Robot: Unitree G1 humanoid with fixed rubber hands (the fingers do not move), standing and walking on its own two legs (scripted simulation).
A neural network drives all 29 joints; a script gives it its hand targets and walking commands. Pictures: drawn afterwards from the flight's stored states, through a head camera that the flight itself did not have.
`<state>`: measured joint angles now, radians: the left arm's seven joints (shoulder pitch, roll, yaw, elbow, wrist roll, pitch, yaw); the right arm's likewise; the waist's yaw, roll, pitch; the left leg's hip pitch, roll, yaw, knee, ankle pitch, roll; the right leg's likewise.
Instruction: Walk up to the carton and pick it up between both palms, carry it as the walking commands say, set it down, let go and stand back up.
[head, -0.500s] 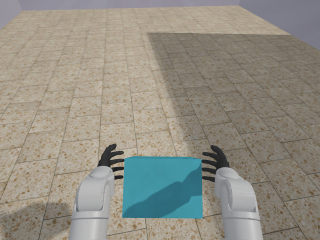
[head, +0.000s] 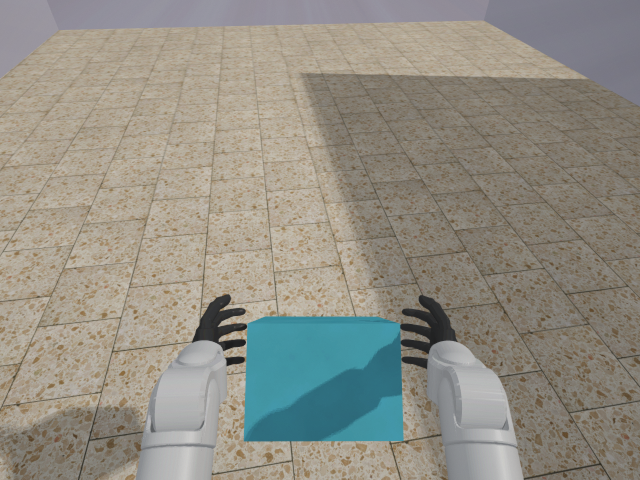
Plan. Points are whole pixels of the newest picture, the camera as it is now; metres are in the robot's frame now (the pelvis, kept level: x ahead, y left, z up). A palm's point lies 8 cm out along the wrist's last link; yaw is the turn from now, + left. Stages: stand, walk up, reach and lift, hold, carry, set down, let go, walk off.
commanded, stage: carry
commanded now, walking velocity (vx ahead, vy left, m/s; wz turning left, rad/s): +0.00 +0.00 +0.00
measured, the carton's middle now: (322, 367) +0.32 +0.00 -0.08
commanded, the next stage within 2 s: hold in 0.70 s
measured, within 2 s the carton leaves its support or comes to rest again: neither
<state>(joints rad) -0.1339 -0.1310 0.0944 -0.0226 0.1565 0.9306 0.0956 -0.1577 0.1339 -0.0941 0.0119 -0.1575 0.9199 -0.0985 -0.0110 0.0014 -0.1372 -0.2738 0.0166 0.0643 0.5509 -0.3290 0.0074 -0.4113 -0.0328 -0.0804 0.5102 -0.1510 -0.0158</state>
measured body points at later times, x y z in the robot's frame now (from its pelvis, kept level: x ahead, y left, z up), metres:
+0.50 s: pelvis +0.00 -0.01 +0.00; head -0.03 -0.01 +0.45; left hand +0.28 +0.14 +0.04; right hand +0.28 -0.15 +0.04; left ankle -0.03 +0.11 -0.73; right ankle +0.07 -0.11 -0.73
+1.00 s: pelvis -0.01 +0.00 +0.01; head -0.04 -0.01 +0.46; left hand +0.27 +0.16 +0.04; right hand +0.28 -0.14 +0.04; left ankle -0.03 +0.11 -0.73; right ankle +0.07 -0.12 -0.73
